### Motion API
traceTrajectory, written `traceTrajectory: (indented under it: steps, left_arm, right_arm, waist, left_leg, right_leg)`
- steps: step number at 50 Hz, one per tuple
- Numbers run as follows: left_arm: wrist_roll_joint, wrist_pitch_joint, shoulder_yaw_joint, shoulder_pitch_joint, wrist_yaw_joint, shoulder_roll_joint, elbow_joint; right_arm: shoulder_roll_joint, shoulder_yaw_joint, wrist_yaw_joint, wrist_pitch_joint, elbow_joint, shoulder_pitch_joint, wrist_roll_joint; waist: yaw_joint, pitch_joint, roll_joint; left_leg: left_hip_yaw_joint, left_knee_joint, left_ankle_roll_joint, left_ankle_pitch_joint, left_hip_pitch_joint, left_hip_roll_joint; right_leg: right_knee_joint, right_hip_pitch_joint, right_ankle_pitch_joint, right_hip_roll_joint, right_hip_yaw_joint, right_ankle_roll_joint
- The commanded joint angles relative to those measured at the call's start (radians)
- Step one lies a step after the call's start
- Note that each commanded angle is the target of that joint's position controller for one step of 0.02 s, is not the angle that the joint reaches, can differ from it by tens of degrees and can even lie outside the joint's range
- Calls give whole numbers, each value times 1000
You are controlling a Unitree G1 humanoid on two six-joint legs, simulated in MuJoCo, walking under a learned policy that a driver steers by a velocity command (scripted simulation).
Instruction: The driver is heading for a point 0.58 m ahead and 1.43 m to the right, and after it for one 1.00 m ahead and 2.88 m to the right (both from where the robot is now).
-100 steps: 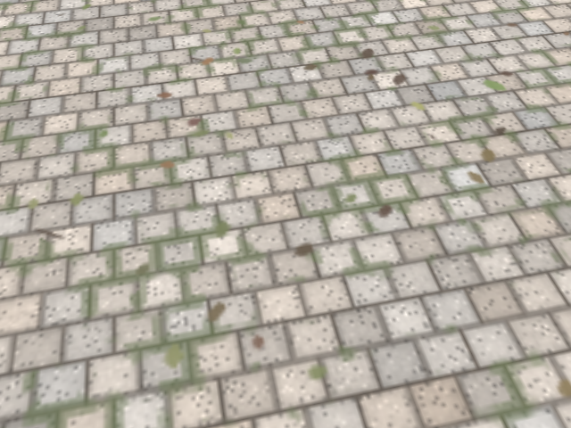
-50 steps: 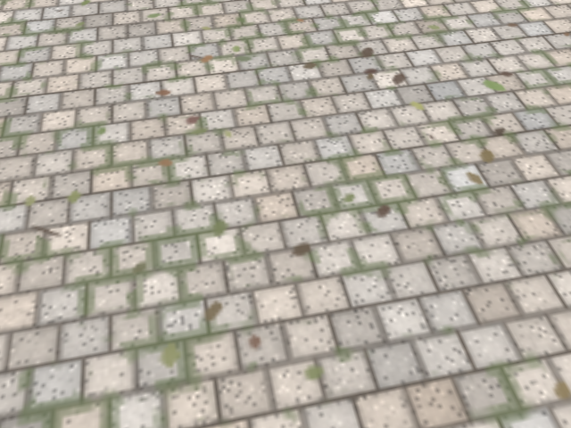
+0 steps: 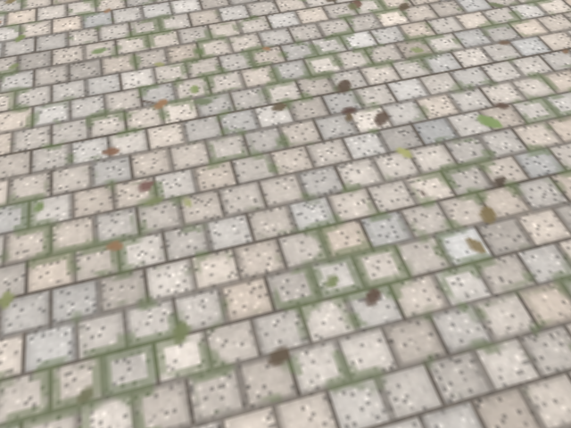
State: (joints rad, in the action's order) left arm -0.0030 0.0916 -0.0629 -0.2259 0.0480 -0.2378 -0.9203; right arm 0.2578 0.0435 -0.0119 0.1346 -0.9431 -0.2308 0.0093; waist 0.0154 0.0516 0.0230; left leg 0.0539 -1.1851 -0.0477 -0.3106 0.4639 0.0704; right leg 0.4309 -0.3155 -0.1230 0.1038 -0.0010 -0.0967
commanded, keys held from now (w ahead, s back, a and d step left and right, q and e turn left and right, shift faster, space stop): w+e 1.00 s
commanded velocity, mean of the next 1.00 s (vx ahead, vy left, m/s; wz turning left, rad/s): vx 0.50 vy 0.00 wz -0.56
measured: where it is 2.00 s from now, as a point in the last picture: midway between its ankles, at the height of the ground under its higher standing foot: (482, 270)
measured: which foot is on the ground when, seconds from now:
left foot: up 0.00-0.32, down 0.34-0.86, up 0.88-1.00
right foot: down 0.00-0.36, up 0.38-0.86, down 0.88-1.00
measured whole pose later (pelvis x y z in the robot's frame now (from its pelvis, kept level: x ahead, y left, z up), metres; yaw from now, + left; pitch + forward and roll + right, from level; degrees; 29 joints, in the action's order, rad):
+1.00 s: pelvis +0.52 -0.12 -0.01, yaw -35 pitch +2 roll +1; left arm -0.01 0.05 -0.07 -0.20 0.04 -0.29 -0.65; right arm 0.30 0.05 0.00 0.11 -0.80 -0.22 0.01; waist -0.02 0.06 0.01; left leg 0.02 -1.20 0.00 -0.40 0.40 0.07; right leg 0.54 -0.39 -0.18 0.09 -0.01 -0.10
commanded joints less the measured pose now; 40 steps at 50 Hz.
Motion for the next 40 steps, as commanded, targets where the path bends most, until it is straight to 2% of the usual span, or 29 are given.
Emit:
traceTrajectory:
  steps: [1,3,7,9,12,15,16,17,18,19,20,21,22,23,24,25,27,31,34,36,38,40]
  left_arm:
    - [-3,21,-20,38,-13,-123,82]
    - [-7,21,-28,-18,-33,-155,75]
    - [-14,6,-32,-99,-58,-166,68]
    - [-19,0,-34,-131,-61,-168,61]
    - [-26,-12,-35,-169,-65,-160,52]
    - [-20,-26,-44,-153,-73,-177,69]
    - [-19,-29,-41,-137,-73,-166,81]
    - [-12,-28,-28,-118,-68,-129,101]
    - [7,-25,-8,-127,-64,-72,127]
    - [-31,-12,7,-273,-59,-26,156]
    - [-48,-14,-13,-256,-66,-147,127]
    - [-40,-20,-27,-150,-66,-193,143]
    - [-30,-26,-27,-108,-68,-174,152]
    - [-19,-27,-30,-79,-66,-158,164]
    - [-23,-32,-31,-84,-58,-136,173]
    - [-29,-38,-28,-85,-54,-114,181]
    - [-28,-48,-24,-59,-49,-91,209]
    - [-25,-47,-17,18,-38,-81,259]
    - [-22,-39,-7,120,-17,-68,297]
    - [-21,-40,-3,185,-4,-63,328]
    - [-25,-42,-3,228,8,-70,358]
    - [-24,-45,-14,225,16,-94,378]
  right_arm:
    - [89,31,-16,-13,53,-66,-16]
    - [90,33,-23,-22,94,31,-24]
    - [68,26,-12,-13,155,209,-18]
    - [63,21,-3,-8,179,269,-9]
    - [86,22,10,0,212,320,0]
    - [129,33,20,19,222,289,5]
    - [146,42,18,24,204,213,3]
    - [184,58,12,30,180,82,-9]
    - [250,74,3,25,163,-97,-15]
    - [302,88,10,6,128,-149,-21]
    - [182,62,16,1,159,-100,-10]
    - [123,47,14,-4,175,-51,-6]
    - [115,40,16,-9,181,0,-12]
    - [100,36,17,-13,174,28,-16]
    - [97,34,16,-13,168,36,-25]
    - [96,36,17,-11,161,35,-24]
    - [114,44,18,-4,146,23,-16]
    - [151,57,11,-10,129,9,-15]
    - [170,60,6,-21,124,-13,-10]
    - [185,63,3,-30,113,-50,-2]
    - [201,67,3,-43,103,-75,7]
    - [225,73,-1,-58,104,-74,13]
  waist:
    - [-53,-70,-65]
    - [-30,-29,-65]
    - [28,-7,-92]
    - [51,-10,-99]
    - [62,-14,-95]
    - [25,-37,-129]
    - [-16,-70,-138]
    - [-78,-172,-120]
    - [-138,-333,10]
    - [-54,-413,381]
    - [-72,-318,221]
    - [-93,-195,105]
    - [-70,-126,22]
    - [-55,-75,23]
    - [-34,-63,57]
    - [-30,-58,75]
    - [-27,-48,64]
    - [-36,-36,38]
    - [-72,-10,32]
    - [-94,10,27]
    - [-98,25,32]
    - [-70,9,54]
  left_leg:
    - [27,104,21,54,87,60]
    - [14,248,55,158,136,47]
    - [7,554,75,396,105,-12]
    - [-1,627,79,438,59,-38]
    - [27,703,77,398,57,-51]
    - [29,754,54,270,-24,-62]
    - [12,789,32,255,-130,-66]
    - [48,774,-13,247,-343,-8]
    - [226,748,-74,199,-621,177]
    - [691,853,-223,-7,-882,374]
    - [683,882,-188,-156,-812,355]
    - [504,891,-139,-95,-682,308]
    - [379,915,-120,42,-552,262]
    - [299,941,-116,132,-469,227]
    - [225,968,-107,179,-412,201]
    - [172,993,-111,213,-385,185]
    - [97,1021,-132,301,-375,187]
    - [-37,1041,-137,429,-399,183]
    - [-134,1039,-112,439,-409,164]
    - [-165,1029,-104,443,-448,179]
    - [-187,1002,-91,487,-508,204]
    - [-221,922,-71,700,-552,216]
  right_leg:
    - [-267,56,56,-256,328,-183]
    - [-289,29,37,-243,304,-184]
    - [-270,26,11,-200,266,-131]
    - [-252,34,-11,-202,278,-117]
    - [-178,137,-24,-231,345,-110]
    - [-76,209,53,-257,419,-96]
    - [-16,204,108,-232,418,-79]
    - [146,146,147,-175,377,-50]
    - [442,-2,-48,-91,263,-7]
    - [714,-362,-486,11,170,41]
    - [836,-467,-446,-86,203,46]
    - [851,-485,-347,-118,177,51]
    - [830,-442,-268,-155,151,63]
    - [784,-425,-220,-181,147,68]
    - [759,-381,-191,-208,140,69]
    - [744,-367,-175,-217,122,72]
    - [712,-397,-138,-232,107,81]
    - [532,-432,23,-235,91,93]
    - [358,-388,155,-217,34,80]
    - [288,-382,161,-204,-1,69]
    - [240,-385,112,-192,-24,49]
    - [210,-325,18,-151,-65,14]
Keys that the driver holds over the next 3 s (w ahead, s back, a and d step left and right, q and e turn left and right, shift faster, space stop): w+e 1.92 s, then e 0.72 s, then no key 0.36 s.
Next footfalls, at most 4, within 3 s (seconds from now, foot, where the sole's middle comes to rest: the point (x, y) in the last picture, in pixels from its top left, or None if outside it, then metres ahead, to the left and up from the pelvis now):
0.34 left None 0.39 0.12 -0.77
0.88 right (405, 385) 0.57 -0.23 -0.77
1.36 left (399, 263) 0.91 -0.25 -0.77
1.88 right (548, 289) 0.83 -0.64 -0.77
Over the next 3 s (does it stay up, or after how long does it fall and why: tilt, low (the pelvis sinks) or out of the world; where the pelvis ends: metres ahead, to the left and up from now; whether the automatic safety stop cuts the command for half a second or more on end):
stays up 0.89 -0.68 0.01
